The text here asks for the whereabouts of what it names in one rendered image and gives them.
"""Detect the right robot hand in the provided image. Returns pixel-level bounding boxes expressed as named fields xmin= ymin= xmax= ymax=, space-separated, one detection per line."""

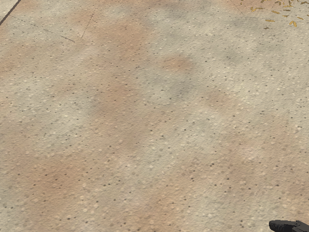
xmin=268 ymin=219 xmax=309 ymax=232

